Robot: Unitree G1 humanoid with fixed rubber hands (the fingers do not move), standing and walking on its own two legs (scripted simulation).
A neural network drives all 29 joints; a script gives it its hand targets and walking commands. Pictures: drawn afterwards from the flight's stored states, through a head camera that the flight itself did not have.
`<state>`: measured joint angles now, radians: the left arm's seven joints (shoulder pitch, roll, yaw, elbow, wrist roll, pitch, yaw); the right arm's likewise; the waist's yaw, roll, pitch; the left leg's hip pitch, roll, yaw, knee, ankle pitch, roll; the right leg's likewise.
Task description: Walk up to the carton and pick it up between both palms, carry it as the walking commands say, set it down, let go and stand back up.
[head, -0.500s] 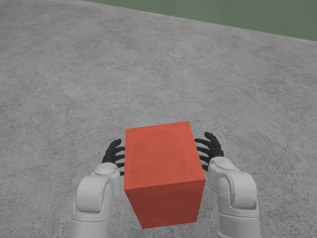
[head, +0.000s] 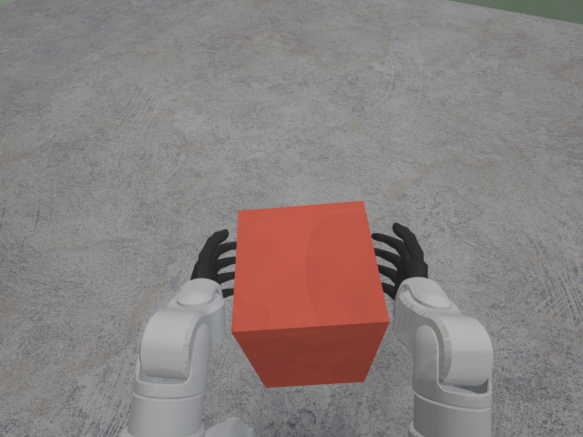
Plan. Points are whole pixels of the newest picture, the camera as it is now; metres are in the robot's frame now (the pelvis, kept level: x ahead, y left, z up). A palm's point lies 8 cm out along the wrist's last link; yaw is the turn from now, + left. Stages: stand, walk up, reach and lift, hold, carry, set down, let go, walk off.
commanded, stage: carry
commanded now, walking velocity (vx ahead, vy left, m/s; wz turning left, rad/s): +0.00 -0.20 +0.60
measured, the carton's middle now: (308, 306) +0.30 -0.03 +0.00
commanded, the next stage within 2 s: none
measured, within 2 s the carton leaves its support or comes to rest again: neither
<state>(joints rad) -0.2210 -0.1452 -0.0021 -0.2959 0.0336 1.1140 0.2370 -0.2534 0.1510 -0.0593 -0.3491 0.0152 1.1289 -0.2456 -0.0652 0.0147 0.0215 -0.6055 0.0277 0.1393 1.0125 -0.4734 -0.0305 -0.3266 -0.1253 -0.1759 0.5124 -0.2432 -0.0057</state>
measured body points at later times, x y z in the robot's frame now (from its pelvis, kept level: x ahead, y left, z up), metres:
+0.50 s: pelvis -0.06 -0.10 -0.01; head -0.02 -0.07 +0.44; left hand +0.20 +0.11 +0.07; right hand +0.28 -0.12 +0.09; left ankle -0.02 +0.06 -0.74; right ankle +0.01 -0.27 -0.69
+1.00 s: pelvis -0.08 -0.22 -0.01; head -0.06 -0.19 +0.43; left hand +0.08 +0.07 +0.05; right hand +0.24 -0.12 +0.07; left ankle -0.14 -0.15 -0.74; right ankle -0.01 -0.29 -0.72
